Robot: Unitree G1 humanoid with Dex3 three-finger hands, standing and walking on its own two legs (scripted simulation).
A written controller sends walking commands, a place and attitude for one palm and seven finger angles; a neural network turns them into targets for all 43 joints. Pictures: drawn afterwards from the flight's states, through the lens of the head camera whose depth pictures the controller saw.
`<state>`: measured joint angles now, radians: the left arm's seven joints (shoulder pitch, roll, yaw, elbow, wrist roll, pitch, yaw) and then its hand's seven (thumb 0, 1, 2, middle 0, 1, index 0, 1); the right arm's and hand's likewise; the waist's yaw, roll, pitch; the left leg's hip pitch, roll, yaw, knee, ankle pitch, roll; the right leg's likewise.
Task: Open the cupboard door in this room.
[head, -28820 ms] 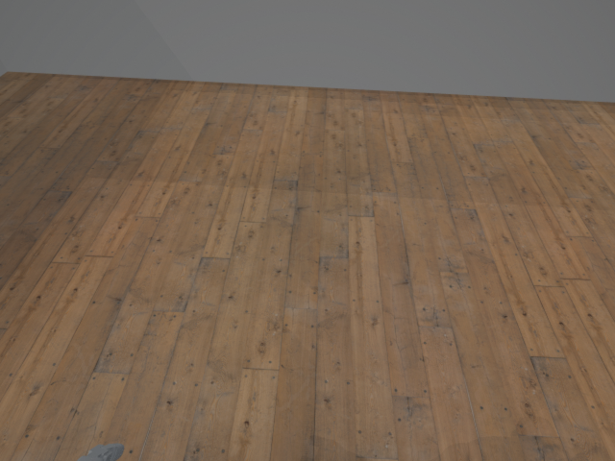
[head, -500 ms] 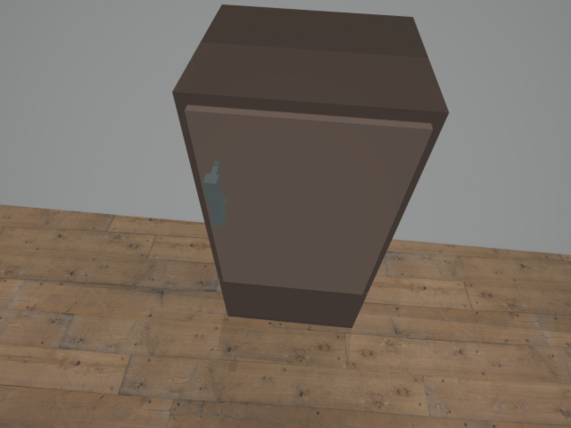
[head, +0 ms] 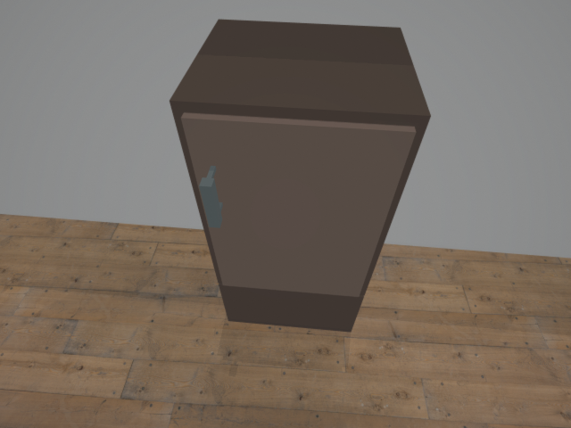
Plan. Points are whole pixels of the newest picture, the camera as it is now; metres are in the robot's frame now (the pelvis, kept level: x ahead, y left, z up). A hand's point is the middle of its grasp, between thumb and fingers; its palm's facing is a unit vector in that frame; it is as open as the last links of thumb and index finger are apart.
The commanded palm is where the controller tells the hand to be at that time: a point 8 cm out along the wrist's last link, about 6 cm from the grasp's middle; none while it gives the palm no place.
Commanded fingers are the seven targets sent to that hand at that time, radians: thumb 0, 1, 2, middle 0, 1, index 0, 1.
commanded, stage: come to a stop and stand still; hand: left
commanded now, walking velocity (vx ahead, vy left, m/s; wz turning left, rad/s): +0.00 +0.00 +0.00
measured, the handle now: (213, 196) +0.55 +0.18 -0.04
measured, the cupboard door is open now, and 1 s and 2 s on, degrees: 0 0 0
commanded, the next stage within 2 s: look again from close up in 0.64 s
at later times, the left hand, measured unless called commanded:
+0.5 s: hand out of the picture +0.04 +0.23 -0.17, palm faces +0.03 -0.97 -0.25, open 7.4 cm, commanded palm none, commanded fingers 0.00 0.90 0.90 -0.20 -0.30 -0.20 -0.30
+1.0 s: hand out of the picture +0.00 +0.22 -0.17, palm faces +0.01 -0.97 -0.23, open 7.4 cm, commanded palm none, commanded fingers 0.00 0.90 0.90 -0.20 -0.30 -0.20 -0.30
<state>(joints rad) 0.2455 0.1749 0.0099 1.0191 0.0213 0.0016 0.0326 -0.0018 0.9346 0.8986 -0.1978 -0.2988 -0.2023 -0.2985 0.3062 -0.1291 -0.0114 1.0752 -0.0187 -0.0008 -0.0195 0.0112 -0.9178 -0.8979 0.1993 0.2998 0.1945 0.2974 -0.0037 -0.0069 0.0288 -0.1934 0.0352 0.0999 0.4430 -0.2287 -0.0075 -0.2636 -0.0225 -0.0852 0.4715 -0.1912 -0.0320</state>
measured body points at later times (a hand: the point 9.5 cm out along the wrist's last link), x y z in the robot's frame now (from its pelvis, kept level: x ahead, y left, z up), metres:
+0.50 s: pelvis -0.01 +0.02 +0.00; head -0.02 +0.03 +0.45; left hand +0.04 +0.28 -0.15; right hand +0.06 -0.23 -0.14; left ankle +0.01 +0.12 -0.74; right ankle +0.04 -0.10 -0.74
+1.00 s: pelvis -0.01 +0.03 +0.00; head -0.02 +0.03 +0.45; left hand +0.00 +0.27 -0.15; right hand +0.01 -0.22 -0.15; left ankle +0.01 +0.12 -0.74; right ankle +0.04 -0.10 -0.74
